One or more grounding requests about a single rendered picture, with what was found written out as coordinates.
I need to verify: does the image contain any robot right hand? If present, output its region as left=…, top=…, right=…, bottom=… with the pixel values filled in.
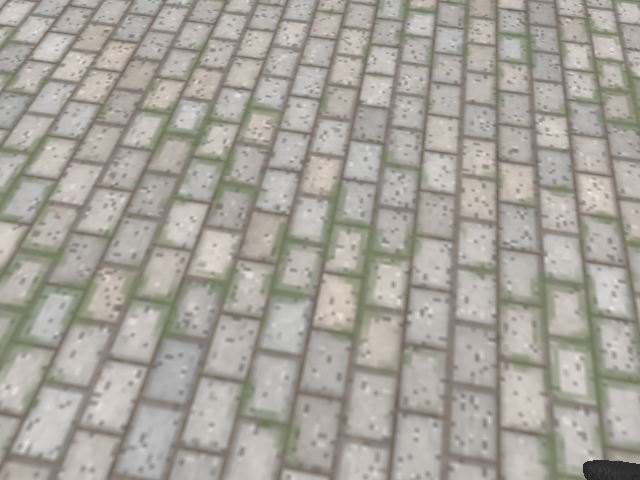
left=583, top=460, right=640, bottom=480

